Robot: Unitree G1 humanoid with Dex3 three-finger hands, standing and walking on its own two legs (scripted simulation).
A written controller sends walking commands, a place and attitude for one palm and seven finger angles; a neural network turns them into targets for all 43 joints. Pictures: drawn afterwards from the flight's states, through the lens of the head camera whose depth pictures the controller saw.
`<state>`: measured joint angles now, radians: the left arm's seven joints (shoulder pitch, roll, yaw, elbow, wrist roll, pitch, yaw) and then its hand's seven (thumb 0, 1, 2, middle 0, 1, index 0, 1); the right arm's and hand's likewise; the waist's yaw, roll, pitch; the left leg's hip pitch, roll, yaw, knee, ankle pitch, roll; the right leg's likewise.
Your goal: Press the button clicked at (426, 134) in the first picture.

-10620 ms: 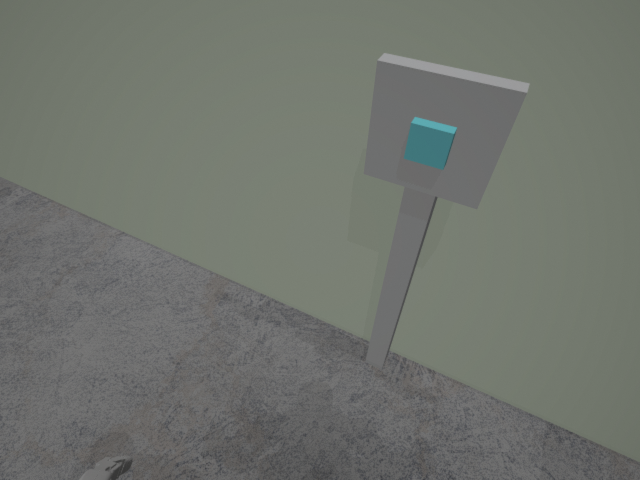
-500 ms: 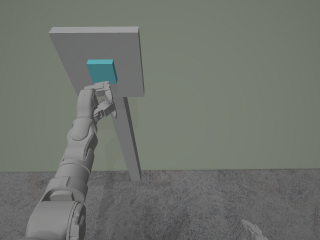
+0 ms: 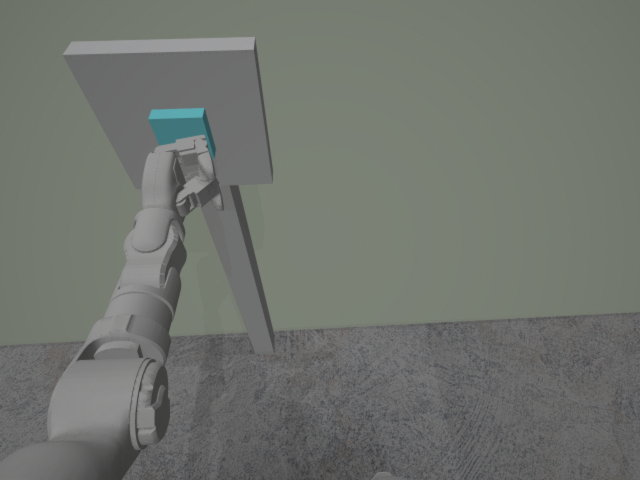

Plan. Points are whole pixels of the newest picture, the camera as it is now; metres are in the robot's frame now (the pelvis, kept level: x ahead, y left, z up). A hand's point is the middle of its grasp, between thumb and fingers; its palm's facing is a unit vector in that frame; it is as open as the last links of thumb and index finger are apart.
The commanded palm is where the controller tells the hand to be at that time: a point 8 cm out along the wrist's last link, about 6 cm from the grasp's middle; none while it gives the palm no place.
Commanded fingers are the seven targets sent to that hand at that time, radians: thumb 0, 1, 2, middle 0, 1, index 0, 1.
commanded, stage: press the button with the knuckle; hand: left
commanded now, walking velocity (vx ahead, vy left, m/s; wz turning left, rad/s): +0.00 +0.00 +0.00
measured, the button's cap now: (184, 133) +0.52 +0.17 +0.15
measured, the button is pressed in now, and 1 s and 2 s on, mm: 0 12 0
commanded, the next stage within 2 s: hold the button down briefly in 0.46 s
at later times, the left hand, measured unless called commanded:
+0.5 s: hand (207, 172) +0.48 +0.14 +0.12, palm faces +0.00 -1.00 -0.03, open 2.8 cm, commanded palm +0.48 +0.19 +0.11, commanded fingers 0.00 0.90 0.90 -1.30 -1.50 -1.30 -1.50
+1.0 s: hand (207, 173) +0.48 +0.14 +0.11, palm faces +0.01 -1.00 -0.03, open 2.8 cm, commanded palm +0.46 +0.19 +0.11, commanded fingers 0.00 0.90 0.90 -1.30 -1.50 -1.30 -1.50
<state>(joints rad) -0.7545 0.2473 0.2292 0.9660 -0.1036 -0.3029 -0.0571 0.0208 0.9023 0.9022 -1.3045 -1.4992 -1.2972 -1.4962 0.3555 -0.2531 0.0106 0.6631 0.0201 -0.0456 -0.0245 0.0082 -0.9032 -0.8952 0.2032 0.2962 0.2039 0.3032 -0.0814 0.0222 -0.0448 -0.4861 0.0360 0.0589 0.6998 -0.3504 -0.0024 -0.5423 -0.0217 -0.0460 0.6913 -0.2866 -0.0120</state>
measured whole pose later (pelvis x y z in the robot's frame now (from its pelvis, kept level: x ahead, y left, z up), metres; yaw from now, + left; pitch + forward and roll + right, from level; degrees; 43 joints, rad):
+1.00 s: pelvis -0.03 +0.01 -0.02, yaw +1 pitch +13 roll -1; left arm -1.03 0.37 0.27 1.27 -0.07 -0.37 -0.07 -0.02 0.75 0.95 -1.30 -1.50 -1.35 -1.50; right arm 0.42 -0.29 0.03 0.68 -0.01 -0.08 -0.01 0.01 -0.90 -0.89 0.20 0.30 0.21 0.30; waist -0.16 0.02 -0.05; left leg -0.70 0.02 0.03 0.82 -0.34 0.02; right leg -0.72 -0.04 -0.06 0.76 -0.26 0.00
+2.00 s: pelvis +0.01 +0.00 +0.01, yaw +2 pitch +3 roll +0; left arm -0.36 0.15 0.07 0.46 -0.15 -0.14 -0.07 0.02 0.90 0.90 -1.31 -1.50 -1.30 -1.50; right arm 0.21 -0.24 0.03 0.59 0.04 -0.06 -0.04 0.01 -0.90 -0.90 0.20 0.30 0.20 0.30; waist 0.00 0.03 -0.04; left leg -0.37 0.02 0.02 0.66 -0.35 -0.01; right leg -0.41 -0.03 -0.08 0.66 -0.31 -0.01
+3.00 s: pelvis +0.01 +0.01 +0.03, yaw +1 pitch -6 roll +0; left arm 0.41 0.28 0.21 -0.37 -0.04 -0.10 0.10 0.02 0.90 0.90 -1.31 -1.50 -1.30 -1.50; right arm 0.20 -0.21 0.04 0.64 -0.01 -0.10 -0.07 0.01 -0.90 -0.90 0.21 0.30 0.21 0.30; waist 0.06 0.07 0.03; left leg -0.04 0.01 0.04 0.40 -0.25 0.01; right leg -0.08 -0.03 -0.06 0.38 -0.18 0.01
